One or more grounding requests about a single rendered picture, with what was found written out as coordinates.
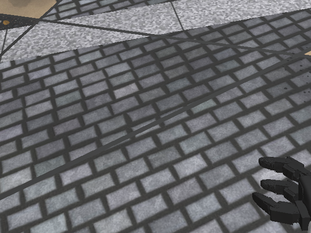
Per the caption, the right robot hand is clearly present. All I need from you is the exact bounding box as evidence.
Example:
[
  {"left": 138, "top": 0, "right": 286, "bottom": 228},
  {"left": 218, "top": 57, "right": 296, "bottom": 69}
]
[{"left": 252, "top": 156, "right": 311, "bottom": 231}]

